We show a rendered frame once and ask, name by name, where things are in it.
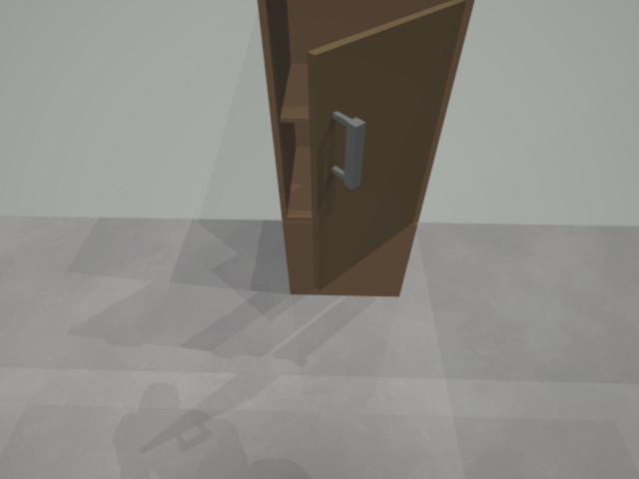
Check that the handle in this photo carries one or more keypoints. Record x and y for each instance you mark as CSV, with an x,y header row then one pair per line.
x,y
355,130

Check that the cupboard door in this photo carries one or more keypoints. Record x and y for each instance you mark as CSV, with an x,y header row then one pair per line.
x,y
393,78

